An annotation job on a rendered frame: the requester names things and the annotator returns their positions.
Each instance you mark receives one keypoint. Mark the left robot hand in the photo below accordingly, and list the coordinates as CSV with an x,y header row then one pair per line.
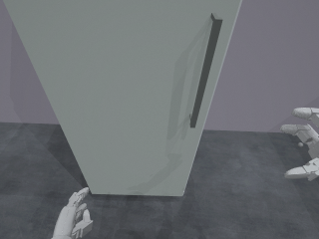
x,y
67,223

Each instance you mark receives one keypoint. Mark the handle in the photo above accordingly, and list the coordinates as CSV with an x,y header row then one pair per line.
x,y
212,41

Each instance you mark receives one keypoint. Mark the right robot hand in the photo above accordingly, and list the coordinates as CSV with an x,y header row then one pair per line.
x,y
308,136

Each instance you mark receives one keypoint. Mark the fridge door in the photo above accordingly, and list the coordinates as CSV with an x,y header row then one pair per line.
x,y
122,78

